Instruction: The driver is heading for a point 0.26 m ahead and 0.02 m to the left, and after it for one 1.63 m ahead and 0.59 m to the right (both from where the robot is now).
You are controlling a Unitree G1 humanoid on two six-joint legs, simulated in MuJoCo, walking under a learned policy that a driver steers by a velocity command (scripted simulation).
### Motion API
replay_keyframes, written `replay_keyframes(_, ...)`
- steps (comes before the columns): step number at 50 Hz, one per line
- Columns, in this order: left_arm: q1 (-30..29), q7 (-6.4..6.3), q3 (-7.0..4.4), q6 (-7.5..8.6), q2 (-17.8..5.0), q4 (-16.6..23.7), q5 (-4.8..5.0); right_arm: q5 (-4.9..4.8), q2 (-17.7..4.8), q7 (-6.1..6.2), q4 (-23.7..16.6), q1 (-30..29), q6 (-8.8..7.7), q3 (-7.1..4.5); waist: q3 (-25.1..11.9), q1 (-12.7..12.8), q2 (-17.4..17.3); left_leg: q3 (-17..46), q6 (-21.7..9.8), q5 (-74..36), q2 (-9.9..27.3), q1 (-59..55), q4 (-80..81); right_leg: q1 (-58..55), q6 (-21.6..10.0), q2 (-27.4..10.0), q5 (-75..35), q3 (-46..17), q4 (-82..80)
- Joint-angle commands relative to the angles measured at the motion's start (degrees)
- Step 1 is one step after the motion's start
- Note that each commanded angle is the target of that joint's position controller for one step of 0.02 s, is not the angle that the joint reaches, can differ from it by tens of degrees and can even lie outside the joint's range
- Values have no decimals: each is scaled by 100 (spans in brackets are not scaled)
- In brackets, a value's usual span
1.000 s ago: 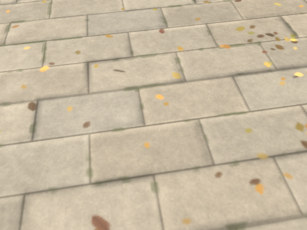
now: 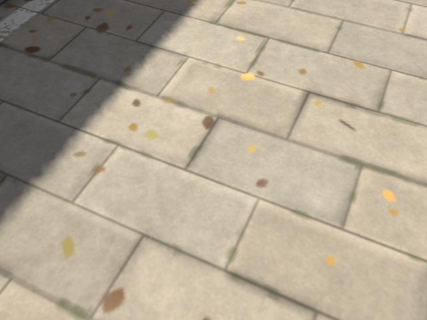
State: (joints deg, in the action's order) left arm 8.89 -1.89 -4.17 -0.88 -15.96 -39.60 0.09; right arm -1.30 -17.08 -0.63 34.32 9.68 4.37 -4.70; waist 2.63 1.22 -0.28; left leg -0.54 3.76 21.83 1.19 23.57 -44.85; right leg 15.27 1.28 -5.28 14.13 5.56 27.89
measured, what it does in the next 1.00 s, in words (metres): walks ahead: left foot, then right foot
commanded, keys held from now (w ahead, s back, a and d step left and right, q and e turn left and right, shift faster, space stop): q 0.40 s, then no key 0.04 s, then w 0.10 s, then w+e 0.46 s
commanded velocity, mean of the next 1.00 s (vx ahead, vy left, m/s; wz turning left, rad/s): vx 0.17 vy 0.00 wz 0.22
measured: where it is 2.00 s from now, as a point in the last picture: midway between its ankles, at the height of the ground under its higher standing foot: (225, 263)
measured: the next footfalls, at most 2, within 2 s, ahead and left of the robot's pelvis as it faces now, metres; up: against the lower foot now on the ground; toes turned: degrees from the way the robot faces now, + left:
left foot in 0.06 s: +0.04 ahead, +0.13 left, +0.00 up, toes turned +4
right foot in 0.52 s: +0.08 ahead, -0.09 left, +0.00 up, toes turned +22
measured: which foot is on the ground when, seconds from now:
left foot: up 0.00-0.04, down 0.06-0.52, up 0.54-0.86, down 0.88-1.00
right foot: down 0.00-0.06, up 0.08-0.50, down 0.52-0.88, up 0.90-1.00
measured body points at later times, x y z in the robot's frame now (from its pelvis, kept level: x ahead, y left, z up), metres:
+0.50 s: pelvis +0.00 +0.01 -0.01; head +0.03 +0.02 +0.44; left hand +0.09 +0.33 -0.09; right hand +0.25 -0.21 -0.09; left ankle +0.00 +0.13 -0.74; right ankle +0.05 -0.10 -0.74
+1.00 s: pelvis +0.11 +0.08 +0.00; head +0.12 +0.09 +0.45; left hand +0.13 +0.37 -0.12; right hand +0.29 -0.16 -0.09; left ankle +0.07 +0.18 -0.74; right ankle +0.09 -0.08 -0.66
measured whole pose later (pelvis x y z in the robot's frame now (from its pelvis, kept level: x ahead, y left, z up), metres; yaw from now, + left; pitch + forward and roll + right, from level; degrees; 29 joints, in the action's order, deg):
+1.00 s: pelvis +0.11 +0.08 +0.00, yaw +9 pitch +2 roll +0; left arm 20.8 -0.5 -4.0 1.8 -17.1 -41.7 2.1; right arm 0.1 -14.2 -0.3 39.9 14.3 -5.5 -3.4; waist -1.4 0.7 2.3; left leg -1.2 -1.1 14.4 -0.7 11.4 -23.7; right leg 26.3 -1.2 -0.2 21.4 -5.0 60.9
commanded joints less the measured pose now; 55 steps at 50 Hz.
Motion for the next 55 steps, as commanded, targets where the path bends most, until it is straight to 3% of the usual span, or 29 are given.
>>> replay_keyframes(1,-120,18,-347,73,-1166,271,145,0,-496,-58,-436,94,-71,-191,-747,-113,1175,-413,-317,-685,-192,-514,1357,-776,-1040,-1220,-2125,-732,-268)
replay_keyframes(2,7,27,-317,89,-1030,191,173,13,-552,-36,-340,329,-75,-241,-787,-197,986,-391,-499,-1176,-319,-1101,1951,-484,-770,-1075,-1776,-510,112)
replay_keyframes(3,283,56,-262,107,-786,104,71,13,-868,21,-327,540,-97,-348,-880,-187,139,411,-764,-2451,127,-2040,2283,346,-285,-725,-806,-17,1059)
replay_keyframes(4,237,100,-93,122,-366,389,-289,71,-1600,116,-498,594,-133,-472,-887,2,-1863,2618,-1606,-4922,1765,-2895,2107,2184,315,85,2422,321,2945)
replay_keyframes(5,-418,36,-177,159,-671,552,-171,299,-1446,42,-512,769,-273,-413,-1259,-571,-1494,3097,-2481,-4575,2176,-2354,2332,2471,349,397,2658,-676,3890)
replay_keyframes(6,-580,2,-237,136,-857,549,-25,311,-1280,22,-448,572,-378,-345,-968,-473,-995,2585,-2301,-4004,1817,-2167,2417,2545,283,293,2213,-868,4216)
replay_keyframes(8,-437,-80,-281,88,-870,384,-64,96,-951,97,-434,42,-405,-243,-718,-211,-649,2020,-1739,-3336,1264,-1883,2400,2530,240,194,1337,-969,3957)
replay_keyframes(9,-324,-89,-295,75,-867,367,-95,52,-922,137,-445,-135,-375,-209,-707,-95,-693,1884,-1685,-3457,1126,-1649,2410,2304,283,258,1046,-947,3936)
replay_keyframes(11,-163,-47,-271,93,-746,309,-61,106,-876,199,-444,-163,-338,-176,-863,-22,-744,1790,-1687,-3426,974,-1543,2426,2009,339,413,692,-891,3822)
replay_keyframes(15,-376,-6,-176,117,-544,361,-39,82,-971,263,-383,-44,-303,-216,-839,-157,-764,2022,-1661,-2673,857,-1611,2375,1775,389,539,511,-955,2508)
replay_keyframes(22,-274,152,-186,231,-637,381,36,68,-1018,175,-401,-200,-222,-225,-825,-219,-967,2812,-1639,-2377,821,-1330,2127,764,220,720,700,-972,1011)
replay_keyframes(24,42,216,-164,283,-537,300,36,11,-864,186,-387,-294,-202,-143,-964,-7,-867,2756,-1413,-1056,554,-983,2057,-142,42,709,-75,-786,-98)
replay_keyframes(25,132,214,-161,299,-525,284,-18,39,-650,195,-339,-158,-218,-63,-943,27,-662,2591,-1165,-28,289,-540,1924,-739,-95,512,-250,-891,-472)
replay_keyframes(26,425,191,-179,308,-756,311,-131,126,-277,185,-305,40,-248,65,-1043,19,252,1978,-807,1191,-223,182,791,-1393,-479,-523,408,-1990,-855)
replay_keyframes(27,791,225,-318,317,-1339,147,-225,33,-438,202,-514,-61,-336,2,-551,7,1464,950,-570,1499,-984,1410,-272,-1230,-1352,-1371,1752,-3709,-1519)
replay_keyframes(28,658,235,-294,409,-1196,201,-207,50,-764,244,-478,-254,-440,-95,-106,106,1217,1246,-444,1157,-574,1723,-1139,-797,-1735,-1609,2809,-4389,-1864)
replay_keyframes(29,453,187,-219,442,-974,201,-99,58,-924,226,-385,-204,-485,-157,135,-56,1035,1161,-400,696,-410,1826,-1406,-696,-1585,-1413,2821,-4044,-1881)
replay_keyframes(31,400,107,-147,413,-835,190,58,173,-813,160,-227,-92,-550,-151,114,-95,890,694,-206,29,-115,1855,-1451,-886,-1324,-988,2200,-3415,-1903)
replay_keyframes(36,884,43,-160,362,-876,97,90,107,-112,32,-258,-710,-881,65,-18,227,956,100,-78,-681,-232,657,279,-520,-1188,-282,486,-2260,-1785)
replay_keyframes(39,1137,73,-231,324,-1098,62,146,-2,-220,-35,-242,-744,-982,21,-102,232,1084,61,-68,-467,-380,-102,1194,-294,-1292,-406,676,-2495,-1584)
replay_keyframes(42,1064,87,-181,270,-949,102,184,-77,-395,-32,-28,-167,-1043,-95,-230,-181,855,118,-265,-1281,-330,-1484,2245,247,-1081,-292,878,-2730,-1181)
replay_keyframes(43,1020,99,-115,287,-706,132,155,-62,-502,19,45,236,-1057,-147,-412,-401,760,277,-371,-1245,-70,-2293,2324,689,-877,-76,906,-2615,-751)
replay_keyframes(44,865,125,26,325,-239,247,76,14,-757,95,155,1115,-1058,-215,-971,-796,135,1249,-659,-607,901,-3502,2482,1424,-539,351,1321,-2103,699)
replay_keyframes(45,924,86,100,417,-21,596,176,184,-1444,73,316,1551,-988,-368,-1194,-733,-1425,3382,-1438,1197,2171,-3913,3064,2777,-320,838,1934,-1297,2317)
replay_keyframes(46,932,55,-45,449,-589,550,282,196,-1160,32,363,1412,-1013,-321,-730,-680,-1191,3905,-1731,2004,2334,-3414,3283,3262,-275,420,1805,-1389,3360)
replay_keyframes(47,835,85,-121,436,-799,467,279,137,-749,42,354,1174,-1035,-194,-246,-596,-1018,3325,-1600,1749,2032,-3153,3316,3512,-307,294,1285,-1440,3739)
replay_keyframes(49,797,142,-122,396,-661,340,184,149,-396,57,376,783,-1037,-78,62,-408,-768,2167,-1375,285,1582,-2718,3435,3445,-250,118,520,-1372,3837)
replay_keyframes(51,623,216,-80,363,-466,372,170,184,-325,75,429,677,-1053,-52,164,-343,-715,1301,-1242,-894,1336,-2335,3574,3234,-194,6,-6,-1268,3798)
replay_keyframes(55,195,291,9,332,-289,574,131,186,-483,96,639,722,-1075,-90,213,-342,-482,409,-1328,-2052,1273,-2109,3694,3161,16,-16,-735,-1114,3035)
